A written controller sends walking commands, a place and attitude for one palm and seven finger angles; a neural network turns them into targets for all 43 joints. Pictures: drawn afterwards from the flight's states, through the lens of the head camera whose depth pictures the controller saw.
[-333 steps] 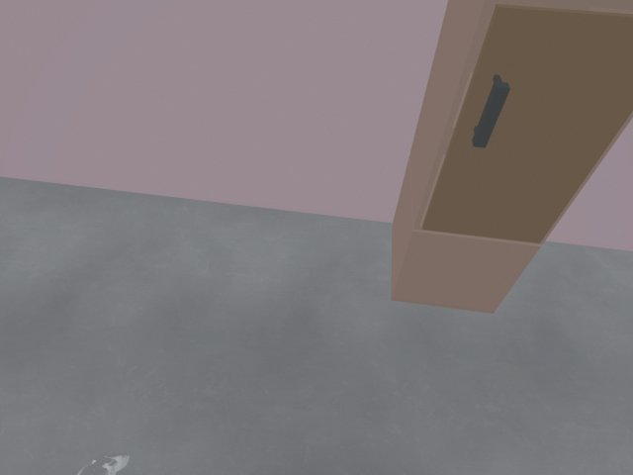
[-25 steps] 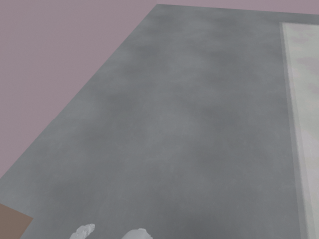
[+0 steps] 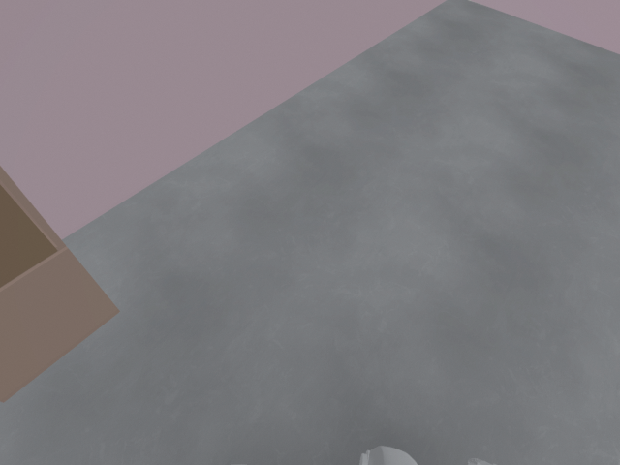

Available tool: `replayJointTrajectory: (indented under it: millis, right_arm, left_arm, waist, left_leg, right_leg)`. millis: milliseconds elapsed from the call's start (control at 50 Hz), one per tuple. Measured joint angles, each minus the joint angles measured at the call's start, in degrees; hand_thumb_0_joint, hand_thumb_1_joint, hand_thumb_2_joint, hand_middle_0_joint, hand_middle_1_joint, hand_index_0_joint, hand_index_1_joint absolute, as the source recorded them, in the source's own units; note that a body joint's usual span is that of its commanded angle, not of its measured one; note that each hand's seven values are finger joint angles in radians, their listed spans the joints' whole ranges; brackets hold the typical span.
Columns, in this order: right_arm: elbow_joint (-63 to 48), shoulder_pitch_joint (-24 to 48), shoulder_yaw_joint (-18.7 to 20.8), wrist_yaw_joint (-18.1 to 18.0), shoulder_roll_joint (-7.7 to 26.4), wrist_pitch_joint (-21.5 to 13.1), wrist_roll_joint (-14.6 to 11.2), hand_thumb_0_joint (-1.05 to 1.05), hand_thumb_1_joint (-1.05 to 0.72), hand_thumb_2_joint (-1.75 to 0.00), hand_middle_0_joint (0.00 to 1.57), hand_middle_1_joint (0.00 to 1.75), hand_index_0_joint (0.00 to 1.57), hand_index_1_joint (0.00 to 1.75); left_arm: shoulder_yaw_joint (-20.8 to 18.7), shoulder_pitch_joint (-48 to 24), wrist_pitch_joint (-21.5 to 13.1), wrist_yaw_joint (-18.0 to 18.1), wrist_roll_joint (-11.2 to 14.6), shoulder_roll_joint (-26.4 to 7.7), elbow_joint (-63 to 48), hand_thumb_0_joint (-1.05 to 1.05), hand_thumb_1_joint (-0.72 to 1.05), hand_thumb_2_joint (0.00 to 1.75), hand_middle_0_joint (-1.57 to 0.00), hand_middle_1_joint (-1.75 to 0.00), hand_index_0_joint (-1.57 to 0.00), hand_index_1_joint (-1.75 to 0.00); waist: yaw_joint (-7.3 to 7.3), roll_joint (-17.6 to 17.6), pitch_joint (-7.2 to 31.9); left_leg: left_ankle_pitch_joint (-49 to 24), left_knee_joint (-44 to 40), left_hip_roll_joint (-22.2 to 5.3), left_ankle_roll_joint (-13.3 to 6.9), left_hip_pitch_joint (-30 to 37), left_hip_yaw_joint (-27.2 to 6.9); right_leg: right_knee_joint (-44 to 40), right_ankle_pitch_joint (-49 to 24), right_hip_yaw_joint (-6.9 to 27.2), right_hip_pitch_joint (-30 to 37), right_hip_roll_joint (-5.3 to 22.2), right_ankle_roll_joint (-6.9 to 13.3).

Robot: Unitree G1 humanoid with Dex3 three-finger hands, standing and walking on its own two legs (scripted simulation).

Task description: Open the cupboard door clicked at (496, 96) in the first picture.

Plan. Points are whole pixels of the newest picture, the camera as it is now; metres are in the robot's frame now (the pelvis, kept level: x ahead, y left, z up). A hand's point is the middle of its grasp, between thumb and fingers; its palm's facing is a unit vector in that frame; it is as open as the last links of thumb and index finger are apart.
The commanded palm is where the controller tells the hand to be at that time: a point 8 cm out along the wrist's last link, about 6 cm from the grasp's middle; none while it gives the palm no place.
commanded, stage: turn to face it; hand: left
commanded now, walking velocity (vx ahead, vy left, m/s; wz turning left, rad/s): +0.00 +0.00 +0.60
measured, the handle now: out of the picture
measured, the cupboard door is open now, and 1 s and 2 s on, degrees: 0 0 0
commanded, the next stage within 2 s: take the last steps up to it in 1.44 s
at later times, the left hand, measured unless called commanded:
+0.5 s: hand out of the picture +0.02 +0.16 -0.13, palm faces +0.31 -0.91 -0.28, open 7.4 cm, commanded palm none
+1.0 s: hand out of the picture -0.10 +0.21 -0.16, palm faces +0.60 -0.75 -0.26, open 7.4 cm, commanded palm none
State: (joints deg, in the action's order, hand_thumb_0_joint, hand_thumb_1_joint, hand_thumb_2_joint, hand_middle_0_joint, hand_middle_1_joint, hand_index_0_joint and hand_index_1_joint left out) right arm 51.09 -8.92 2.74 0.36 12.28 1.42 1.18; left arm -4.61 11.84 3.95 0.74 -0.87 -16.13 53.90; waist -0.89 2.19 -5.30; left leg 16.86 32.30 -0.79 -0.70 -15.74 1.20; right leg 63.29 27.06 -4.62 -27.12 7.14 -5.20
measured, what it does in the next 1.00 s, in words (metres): steps on the spot, turning left: right foot, then left foot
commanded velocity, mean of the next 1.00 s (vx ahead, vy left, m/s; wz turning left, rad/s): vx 0.00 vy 0.00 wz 0.60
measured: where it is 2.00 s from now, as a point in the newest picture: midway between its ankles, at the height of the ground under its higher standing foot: outside the picture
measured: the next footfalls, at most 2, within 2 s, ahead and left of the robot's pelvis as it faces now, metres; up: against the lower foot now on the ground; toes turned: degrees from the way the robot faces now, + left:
right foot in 0.26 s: +0.07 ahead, -0.14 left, +0.00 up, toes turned +6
left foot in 0.72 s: -0.05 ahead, +0.10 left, +0.00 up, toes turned +34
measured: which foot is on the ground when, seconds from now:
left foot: down 0.00-0.26, up 0.28-0.70, down 0.72-1.00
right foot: up 0.00-0.24, down 0.26-0.72, up 0.74-1.00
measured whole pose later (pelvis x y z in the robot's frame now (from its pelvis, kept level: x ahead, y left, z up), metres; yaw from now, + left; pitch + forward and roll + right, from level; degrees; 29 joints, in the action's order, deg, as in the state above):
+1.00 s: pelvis -0.04 -0.02 +0.01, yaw +36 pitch +0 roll -1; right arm 51.7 -10.3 2.3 0.1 12.1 1.6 1.2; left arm -4.0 10.1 3.2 0.6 -0.7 -15.1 52.4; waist -0.3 1.1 -3.8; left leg 13.3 27.6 1.9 -2.0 -14.2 -1.5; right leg 60.1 22.9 -1.4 -27.2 5.7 -5.8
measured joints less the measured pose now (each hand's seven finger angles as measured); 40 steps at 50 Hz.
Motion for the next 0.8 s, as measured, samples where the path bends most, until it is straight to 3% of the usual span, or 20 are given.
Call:
replayJointTrajectory:
  millis: [120,200,240,280,320,380,440,540,660,720,740,760,800]
  right_arm:
    - [0.63,-1.20,-0.11,-0.05,-0.04,0.53,0.19,0.01,-0.91,-0.90,0.20,0.30,0.20,0.30]
    - [0.85,-1.87,0.38,0.13,0.46,1.25,0.38,0.01,-0.91,-0.90,0.21,0.30,0.20,0.30]
    - [0.84,-2.31,0.79,0.18,0.89,1.63,0.26,0.01,-0.91,-0.90,0.21,0.30,0.20,0.30]
    - [1.03,-2.51,1.52,0.17,1.82,2.02,-0.12,0.01,-0.91,-0.90,0.21,0.30,0.20,0.30]
    - [1.38,-2.89,2.19,0.20,2.54,2.68,-0.04,0.01,-0.91,-0.90,0.20,0.30,0.20,0.30]
    - [2.05,-3.34,2.79,0.88,3.29,3.29,0.26,0.01,-0.91,-0.90,0.20,0.30,0.20,0.30]
    - [2.24,-3.79,2.96,1.31,3.63,3.36,0.30,0.01,-0.91,-0.90,0.20,0.30,0.20,0.30]
    - [3.22,-3.86,2.73,1.46,3.61,4.01,0.18,0.01,-0.91,-0.90,0.20,0.30,0.20,0.30]
    - [2.96,-1.61,1.73,1.37,2.76,3.49,-0.32,0.01,-0.91,-0.90,0.20,0.30,0.20,0.30]
    - [1.49,-0.89,1.18,1.39,2.49,2.11,-0.37,0.01,-0.91,-0.90,0.20,0.30,0.20,0.30]
    - [1.11,-0.60,1.20,1.33,2.28,1.40,-0.27,0.01,-0.91,-0.90,0.20,0.30,0.20,0.30]
    - [0.90,-0.14,1.06,1.18,1.69,0.88,-0.28,0.01,-0.91,-0.90,0.20,0.30,0.20,0.30]
    - [0.47,0.07,0.39,0.91,0.84,0.18,-0.17,0.01,-0.91,-0.90,0.20,0.30,0.20,0.30]
  left_arm:
    - [0.52,-2.65,-0.72,-0.22,0.37,1.10,-2.18,0.01,0.91,0.90,-0.20,-0.30,-0.20,-0.30]
    - [1.11,-4.31,-1.31,-0.11,0.62,2.44,-3.68,0.01,0.91,0.90,-0.20,-0.30,-0.20,-0.30]
    - [1.46,-4.51,-2.07,-0.13,0.74,3.05,-4.47,0.01,0.91,0.90,-0.20,-0.30,-0.20,-0.30]
    - [1.95,-4.52,-3.12,0.02,0.27,4.19,-4.89,0.00,0.91,0.90,-0.20,-0.30,-0.20,-0.30]
    - [2.79,-3.93,-3.43,0.11,0.00,5.16,-5.16,0.00,0.91,0.90,-0.20,-0.30,-0.20,-0.30]
    - [3.13,-2.24,-3.07,0.31,-0.08,6.01,-4.90,0.00,0.90,0.90,-0.20,-0.30,-0.20,-0.30]
    - [3.32,-1.08,-2.95,0.41,-0.11,6.18,-4.16,0.00,0.90,0.90,-0.20,-0.30,-0.20,-0.30]
    - [3.31,0.21,-3.23,0.49,-0.34,6.07,-3.29,0.01,0.90,0.90,-0.20,-0.30,-0.21,-0.30]
    - [2.55,1.49,-2.90,0.27,-0.81,4.45,-1.94,0.00,0.90,0.90,-0.20,-0.30,-0.21,-0.30]
    - [1.75,2.53,-2.33,0.10,-0.49,3.01,-1.32,0.00,0.90,0.90,-0.20,-0.30,-0.21,-0.30]
    - [1.40,2.77,-1.92,0.00,-0.20,2.37,-1.08,0.00,0.90,0.90,-0.20,-0.30,-0.21,-0.30]
    - [1.09,2.48,-1.18,0.07,-0.11,1.52,-0.62,0.01,0.90,0.90,-0.20,-0.30,-0.20,-0.30]
    - [0.53,1.93,0.12,0.23,-0.19,0.43,0.04,0.01,0.90,0.90,-0.20,-0.30,-0.20,-0.30]
  waist:
    - [0.91,-1.58,0.56]
    - [1.94,-2.83,0.88]
    - [2.22,-3.47,1.25]
    - [2.31,-5.14,1.09]
    - [2.56,-5.66,1.16]
    - [2.35,-5.26,1.75]
    - [2.67,-4.68,1.83]
    - [2.04,-3.63,1.14]
    - [0.25,-1.71,-0.15]
    - [-0.19,-0.94,0.21]
    - [-0.09,-0.50,0.48]
    - [-0.19,0.51,0.20]
    - [-0.48,1.25,0.12]
  left_leg:
    - [-2.65,-3.17,1.44,0.24,1.03,-3.56]
    - [-2.83,-2.03,2.35,1.24,-0.13,-6.14]
    - [-2.26,-0.13,2.89,2.10,-1.46,-7.45]
    - [2.57,5.60,3.10,2.75,-3.95,-8.68]
    - [9.14,17.36,3.89,2.73,-8.08,-7.34]
    - [7.44,31.45,2.91,3.21,-12.32,-4.15]
    - [3.80,36.53,0.86,4.24,-13.59,-2.72]
    - [4.12,31.28,-1.77,5.41,-11.29,-1.47]
    - [7.99,15.36,-2.43,4.76,-5.28,2.29]
    - [1.68,3.54,-1.90,3.63,-0.48,3.85]
    - [1.42,2.44,-1.31,1.11,-0.45,3.65]
    - [2.03,3.83,-0.53,-0.21,-1.21,3.44]
    - [2.56,4.46,-0.01,-1.04,-1.43,2.74]
  right_leg:
    - [-6.97,-2.04,3.10,0.81,-1.95,-0.51]
    - [-17.14,-2.62,3.27,4.90,-3.72,-0.05]
    - [-25.17,-6.59,2.69,8.57,-4.67,0.29]
    - [-28.43,-11.10,1.06,10.11,-5.21,3.72]
    - [-28.10,-10.02,-0.82,10.81,-4.16,6.03]
    - [-31.29,-10.57,-2.63,13.00,-2.65,6.56]
    - [-34.04,-11.90,-4.79,14.57,-1.57,6.52]
    - [-35.40,-12.30,-8.64,15.53,0.00,6.36]
    - [-32.31,-10.85,-12.52,14.30,2.81,4.94]
    - [-27.28,-8.43,-14.32,12.38,4.72,3.39]
    - [-23.57,-6.28,-13.32,10.61,5.17,2.48]
    - [-18.73,-1.83,-10.18,8.51,4.91,1.72]
    - [-8.89,2.75,-4.92,4.48,2.82,1.07]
